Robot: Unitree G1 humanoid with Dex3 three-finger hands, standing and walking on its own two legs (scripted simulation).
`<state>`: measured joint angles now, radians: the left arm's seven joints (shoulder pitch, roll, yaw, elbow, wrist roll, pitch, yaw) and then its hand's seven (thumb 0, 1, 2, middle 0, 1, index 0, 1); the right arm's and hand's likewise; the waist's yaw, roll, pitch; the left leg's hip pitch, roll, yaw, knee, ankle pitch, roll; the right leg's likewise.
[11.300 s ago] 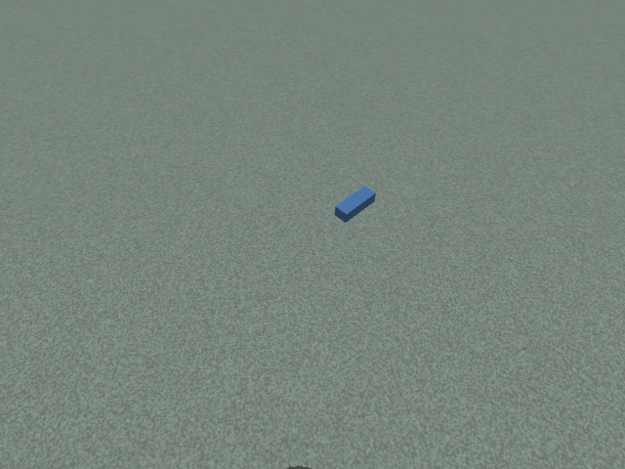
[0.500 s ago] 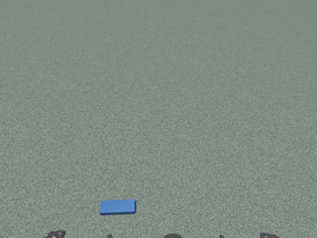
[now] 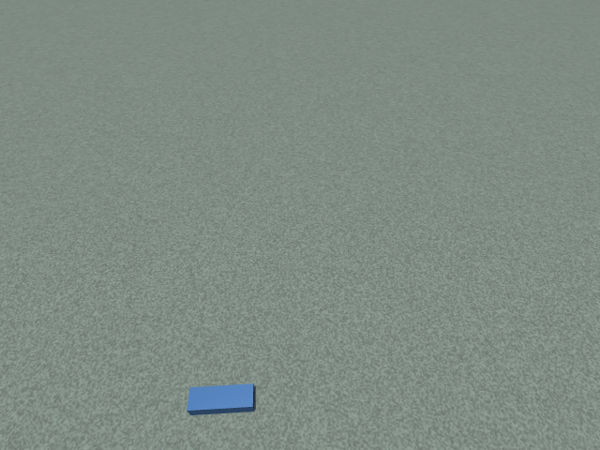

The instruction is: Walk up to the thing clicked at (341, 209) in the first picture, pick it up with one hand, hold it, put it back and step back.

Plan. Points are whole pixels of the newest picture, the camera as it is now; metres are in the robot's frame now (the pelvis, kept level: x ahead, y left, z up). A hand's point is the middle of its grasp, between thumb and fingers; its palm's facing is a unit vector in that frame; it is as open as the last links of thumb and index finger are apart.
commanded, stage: walk up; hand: left
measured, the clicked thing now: (222, 399) +0.40 +0.25 -0.76
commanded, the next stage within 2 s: stand in 0.38 s
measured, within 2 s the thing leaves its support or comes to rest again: neither
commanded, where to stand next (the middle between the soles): +0.02 +0.00 m, yaw +2 degrees
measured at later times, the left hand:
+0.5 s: hand out of the picture +0.08 +0.25 -0.15, palm faces -0.01 -0.95 -0.32, open 7.4 cm
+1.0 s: hand out of the picture +0.09 +0.27 -0.15, palm faces -0.01 -0.94 -0.35, open 7.4 cm
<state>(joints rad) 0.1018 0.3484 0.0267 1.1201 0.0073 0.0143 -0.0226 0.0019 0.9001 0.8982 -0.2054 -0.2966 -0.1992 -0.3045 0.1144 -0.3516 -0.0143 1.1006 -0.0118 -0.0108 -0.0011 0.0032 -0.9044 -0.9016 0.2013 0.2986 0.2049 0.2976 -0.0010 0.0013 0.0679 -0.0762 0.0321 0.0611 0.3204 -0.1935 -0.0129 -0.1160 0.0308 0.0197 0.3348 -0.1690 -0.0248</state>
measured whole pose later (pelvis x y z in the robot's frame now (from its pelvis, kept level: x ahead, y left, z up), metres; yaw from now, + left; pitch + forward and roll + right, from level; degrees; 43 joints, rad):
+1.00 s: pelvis +0.01 +0.01 +0.00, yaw +1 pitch -2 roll +0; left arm 0.11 0.36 -0.01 1.13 0.00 -0.02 -0.01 0.00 0.90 0.90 -0.21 -0.30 -0.20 -0.30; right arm 0.12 -0.35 0.00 1.14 -0.02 -0.01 0.00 0.00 -0.90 -0.90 0.20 0.30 0.20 0.30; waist 0.00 0.00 0.04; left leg -0.06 0.01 0.05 0.28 -0.19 0.00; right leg -0.10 0.01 0.01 0.31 -0.18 -0.01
